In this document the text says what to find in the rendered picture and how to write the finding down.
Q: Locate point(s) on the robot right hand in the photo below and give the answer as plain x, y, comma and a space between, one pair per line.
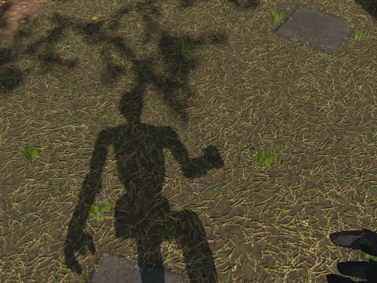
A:
364, 240

